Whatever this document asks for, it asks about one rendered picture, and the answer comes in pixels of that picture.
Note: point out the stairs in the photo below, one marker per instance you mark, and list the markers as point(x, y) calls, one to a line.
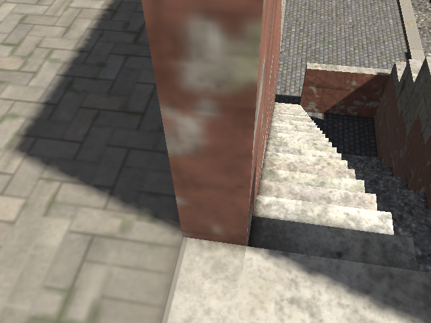
point(309, 202)

